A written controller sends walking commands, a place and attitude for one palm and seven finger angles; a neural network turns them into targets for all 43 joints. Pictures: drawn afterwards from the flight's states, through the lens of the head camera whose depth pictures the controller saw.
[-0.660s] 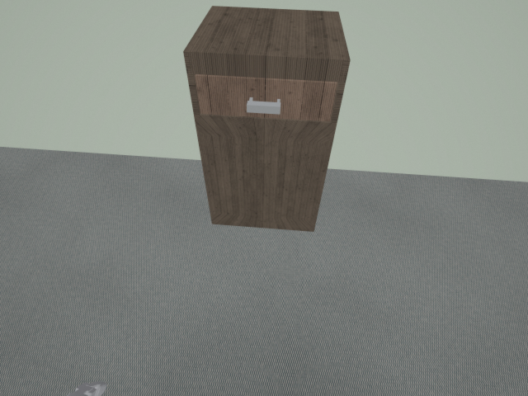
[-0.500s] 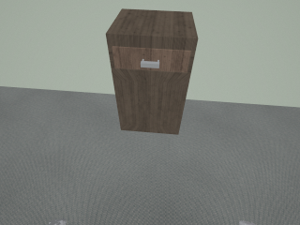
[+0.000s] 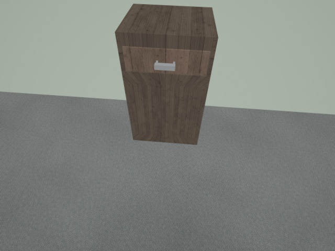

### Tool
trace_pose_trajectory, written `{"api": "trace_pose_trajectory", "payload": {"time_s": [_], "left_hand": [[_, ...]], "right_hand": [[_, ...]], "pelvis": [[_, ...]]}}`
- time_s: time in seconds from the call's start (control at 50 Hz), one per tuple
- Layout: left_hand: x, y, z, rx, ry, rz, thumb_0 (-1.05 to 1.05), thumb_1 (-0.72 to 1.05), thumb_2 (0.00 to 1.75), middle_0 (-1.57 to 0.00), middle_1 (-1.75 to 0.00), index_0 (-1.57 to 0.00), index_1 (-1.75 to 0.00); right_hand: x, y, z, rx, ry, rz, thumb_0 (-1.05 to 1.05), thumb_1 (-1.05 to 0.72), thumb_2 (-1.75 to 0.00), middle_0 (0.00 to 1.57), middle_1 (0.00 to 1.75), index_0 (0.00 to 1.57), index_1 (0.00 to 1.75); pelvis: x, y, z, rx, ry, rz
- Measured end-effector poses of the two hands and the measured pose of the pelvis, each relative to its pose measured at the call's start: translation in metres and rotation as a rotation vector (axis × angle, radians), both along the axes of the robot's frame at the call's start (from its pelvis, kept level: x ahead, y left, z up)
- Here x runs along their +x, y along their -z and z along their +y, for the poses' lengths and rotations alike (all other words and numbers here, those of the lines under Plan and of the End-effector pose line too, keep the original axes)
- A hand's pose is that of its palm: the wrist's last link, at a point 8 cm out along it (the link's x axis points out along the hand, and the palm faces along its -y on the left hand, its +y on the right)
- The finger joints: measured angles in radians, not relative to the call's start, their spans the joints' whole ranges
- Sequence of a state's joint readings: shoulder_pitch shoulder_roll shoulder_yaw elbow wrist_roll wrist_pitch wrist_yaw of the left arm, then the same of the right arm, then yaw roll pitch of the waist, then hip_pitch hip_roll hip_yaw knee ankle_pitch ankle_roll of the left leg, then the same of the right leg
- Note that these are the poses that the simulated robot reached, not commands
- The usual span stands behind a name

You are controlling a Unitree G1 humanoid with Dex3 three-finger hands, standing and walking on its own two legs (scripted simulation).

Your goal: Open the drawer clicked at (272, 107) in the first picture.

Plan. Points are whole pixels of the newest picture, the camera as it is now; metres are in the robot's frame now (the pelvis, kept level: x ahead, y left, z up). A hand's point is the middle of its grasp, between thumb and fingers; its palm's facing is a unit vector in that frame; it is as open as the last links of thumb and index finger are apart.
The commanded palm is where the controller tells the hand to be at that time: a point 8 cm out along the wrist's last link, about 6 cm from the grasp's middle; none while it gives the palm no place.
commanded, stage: stand and wait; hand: left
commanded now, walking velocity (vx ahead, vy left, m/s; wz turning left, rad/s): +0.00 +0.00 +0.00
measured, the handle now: (165, 64) +1.00 +0.06 -0.08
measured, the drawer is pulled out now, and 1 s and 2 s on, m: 0.00 0.00 0.00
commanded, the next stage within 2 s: look at it before walking up in 0.16 s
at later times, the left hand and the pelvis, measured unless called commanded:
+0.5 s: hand out of the picture +0.08 +0.24 -0.15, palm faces -0.03 -0.94 -0.33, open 7.4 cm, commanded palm none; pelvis +0.01 +0.00 +0.00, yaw +0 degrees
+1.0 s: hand out of the picture +0.09 +0.24 -0.16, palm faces -0.02 -0.94 -0.33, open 7.4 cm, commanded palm none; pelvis +0.02 +0.00 +0.00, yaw -1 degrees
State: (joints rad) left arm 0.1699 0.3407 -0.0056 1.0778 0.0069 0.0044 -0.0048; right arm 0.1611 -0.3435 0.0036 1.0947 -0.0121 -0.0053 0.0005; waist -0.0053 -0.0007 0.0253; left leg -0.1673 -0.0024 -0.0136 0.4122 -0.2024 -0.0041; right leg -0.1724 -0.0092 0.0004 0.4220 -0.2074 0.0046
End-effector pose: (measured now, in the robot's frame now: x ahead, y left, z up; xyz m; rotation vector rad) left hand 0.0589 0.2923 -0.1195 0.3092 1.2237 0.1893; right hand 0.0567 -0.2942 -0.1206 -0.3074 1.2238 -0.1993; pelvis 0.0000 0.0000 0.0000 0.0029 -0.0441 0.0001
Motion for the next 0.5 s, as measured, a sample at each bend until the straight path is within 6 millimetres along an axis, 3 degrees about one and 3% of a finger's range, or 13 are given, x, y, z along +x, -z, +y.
{"api": "trace_pose_trajectory", "payload": {"time_s": [0.18, 0.5], "left_hand": [[0.004, -0.002, -0.001, 0.003, 0.005, -0.01, 0.0, 0.9, 0.9, -0.2, -0.29, -0.21, -0.3], [0.017, -0.001, -0.004, -0.007, 0.013, -0.022, 0.0, 0.9, 0.9, -0.2, -0.29, -0.21, -0.3]], "right_hand": [[-0.003, 0.002, 0.002, 0.012, 0.003, 0.007, 0.01, -0.91, -0.9, 0.2, 0.3, 0.2, 0.3], [0.014, -0.002, 0.002, 0.007, -0.004, -0.019, 0.01, -0.91, -0.9, 0.2, 0.3, 0.2, 0.3]], "pelvis": [[-0.001, -0.001, -0.001, 0.001, 0.001, 0.005], [0.006, -0.002, -0.001, 0.0, 0.005, 0.011]]}}
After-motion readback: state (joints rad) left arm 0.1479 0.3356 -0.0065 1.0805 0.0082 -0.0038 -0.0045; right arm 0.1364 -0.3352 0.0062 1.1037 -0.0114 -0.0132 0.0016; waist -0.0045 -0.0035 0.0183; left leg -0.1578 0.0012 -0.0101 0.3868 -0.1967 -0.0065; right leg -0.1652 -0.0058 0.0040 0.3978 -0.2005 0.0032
